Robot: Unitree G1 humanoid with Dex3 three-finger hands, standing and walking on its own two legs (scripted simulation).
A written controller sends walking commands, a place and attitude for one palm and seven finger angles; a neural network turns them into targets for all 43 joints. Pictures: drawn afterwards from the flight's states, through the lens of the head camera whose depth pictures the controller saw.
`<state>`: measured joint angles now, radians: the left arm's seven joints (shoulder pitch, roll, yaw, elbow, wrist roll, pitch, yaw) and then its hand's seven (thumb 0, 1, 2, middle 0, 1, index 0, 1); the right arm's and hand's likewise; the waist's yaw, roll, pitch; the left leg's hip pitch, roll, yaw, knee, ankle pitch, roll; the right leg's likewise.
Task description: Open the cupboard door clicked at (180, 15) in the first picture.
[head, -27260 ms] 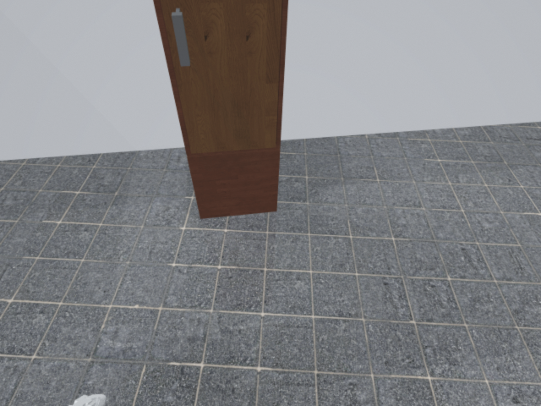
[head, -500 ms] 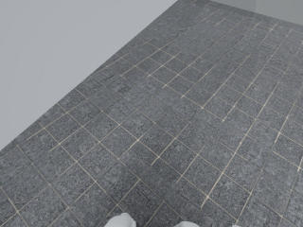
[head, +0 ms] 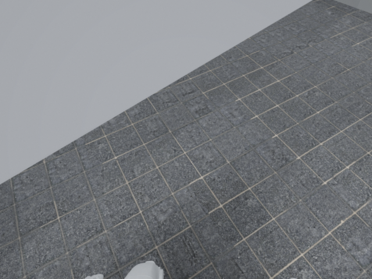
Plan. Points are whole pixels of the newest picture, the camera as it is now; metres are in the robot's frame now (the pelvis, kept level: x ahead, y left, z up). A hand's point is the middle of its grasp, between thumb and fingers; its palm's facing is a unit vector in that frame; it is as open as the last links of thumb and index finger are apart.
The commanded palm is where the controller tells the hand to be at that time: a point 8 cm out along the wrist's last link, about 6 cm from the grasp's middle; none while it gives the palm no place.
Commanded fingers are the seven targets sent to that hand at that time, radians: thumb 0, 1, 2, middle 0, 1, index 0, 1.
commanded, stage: turn to face it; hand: left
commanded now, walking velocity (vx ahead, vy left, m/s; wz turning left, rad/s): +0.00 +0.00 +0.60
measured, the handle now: out of the picture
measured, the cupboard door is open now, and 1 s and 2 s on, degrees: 54 54 54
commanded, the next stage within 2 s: none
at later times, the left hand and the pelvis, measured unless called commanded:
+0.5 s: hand out of the picture +0.08 +0.18 -0.15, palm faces +0.30 -0.90 -0.32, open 7.3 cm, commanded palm none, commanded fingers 0.00 0.90 0.90 -0.20 -0.30 -0.20 -0.30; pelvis +0.04 -0.05 -0.01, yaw +18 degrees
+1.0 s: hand out of the picture -0.01 +0.18 -0.17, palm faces +0.59 -0.76 -0.28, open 7.3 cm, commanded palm none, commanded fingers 0.00 0.90 0.90 -0.20 -0.30 -0.20 -0.30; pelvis +0.05 -0.05 -0.01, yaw +36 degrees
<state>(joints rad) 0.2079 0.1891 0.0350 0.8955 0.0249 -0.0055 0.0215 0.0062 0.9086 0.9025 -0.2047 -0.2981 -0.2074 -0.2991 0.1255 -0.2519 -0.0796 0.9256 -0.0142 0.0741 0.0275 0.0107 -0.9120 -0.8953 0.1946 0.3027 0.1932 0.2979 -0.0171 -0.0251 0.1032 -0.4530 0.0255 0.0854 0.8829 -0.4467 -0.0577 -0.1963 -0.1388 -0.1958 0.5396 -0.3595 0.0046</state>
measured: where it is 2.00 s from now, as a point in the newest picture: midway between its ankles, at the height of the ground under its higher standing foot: outside the picture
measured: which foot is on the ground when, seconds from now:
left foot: up 0.00-0.08, down 0.10-0.42, up 0.44-0.78, down 0.80-1.00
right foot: down 0.00-0.10, up 0.12-0.40, down 0.42-0.78, up 0.80-1.00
